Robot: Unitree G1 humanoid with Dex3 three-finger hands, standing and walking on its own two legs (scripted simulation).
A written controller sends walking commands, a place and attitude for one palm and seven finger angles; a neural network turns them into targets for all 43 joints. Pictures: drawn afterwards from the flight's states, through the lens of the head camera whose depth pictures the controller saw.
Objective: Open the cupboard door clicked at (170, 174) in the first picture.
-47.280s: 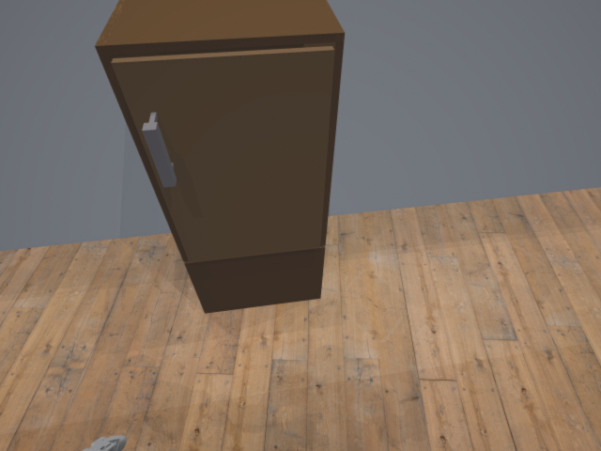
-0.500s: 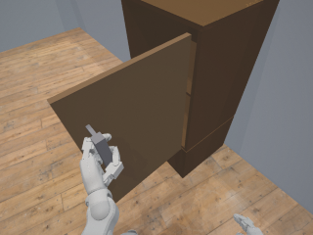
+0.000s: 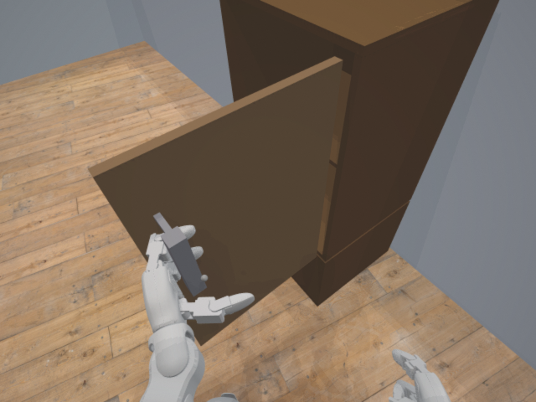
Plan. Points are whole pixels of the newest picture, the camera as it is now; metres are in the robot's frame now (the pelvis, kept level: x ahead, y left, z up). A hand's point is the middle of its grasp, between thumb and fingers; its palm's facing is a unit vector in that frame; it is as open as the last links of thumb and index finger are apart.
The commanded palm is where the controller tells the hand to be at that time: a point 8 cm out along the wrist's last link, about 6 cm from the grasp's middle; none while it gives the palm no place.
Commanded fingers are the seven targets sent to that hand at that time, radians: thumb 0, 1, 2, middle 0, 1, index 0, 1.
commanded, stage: open thumb and fingers to let go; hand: left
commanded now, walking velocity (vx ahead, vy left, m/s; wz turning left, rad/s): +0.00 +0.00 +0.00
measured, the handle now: (179, 254) +0.32 +0.15 +0.06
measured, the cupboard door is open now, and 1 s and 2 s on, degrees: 92 94 94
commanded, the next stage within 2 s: slide the hand sideways off the handle in 0.26 s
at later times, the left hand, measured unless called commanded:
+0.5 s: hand (196, 297) +0.26 +0.12 +0.05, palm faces +0.05 -0.99 -0.10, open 15.7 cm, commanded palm +0.24 +0.15 +0.06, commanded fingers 0.00 -0.50 0.30 -0.15 -0.30 -0.15 -0.30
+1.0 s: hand (173, 321) +0.22 +0.14 +0.06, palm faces -0.08 -1.00 -0.01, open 16.1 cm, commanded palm +0.20 +0.20 +0.06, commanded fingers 0.00 -0.50 0.30 -0.15 -0.30 -0.15 -0.30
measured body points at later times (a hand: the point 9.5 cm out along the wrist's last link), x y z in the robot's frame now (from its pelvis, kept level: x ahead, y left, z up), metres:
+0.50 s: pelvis -0.02 +0.03 -0.01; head +0.01 +0.01 +0.44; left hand +0.25 +0.17 +0.06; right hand +0.15 -0.19 -0.11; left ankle +0.05 +0.13 -0.69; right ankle -0.06 -0.05 -0.69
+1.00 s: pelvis -0.02 +0.05 +0.00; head +0.01 +0.04 +0.45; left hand +0.22 +0.19 +0.06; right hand +0.14 -0.18 -0.09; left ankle +0.05 +0.13 -0.69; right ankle -0.06 -0.05 -0.69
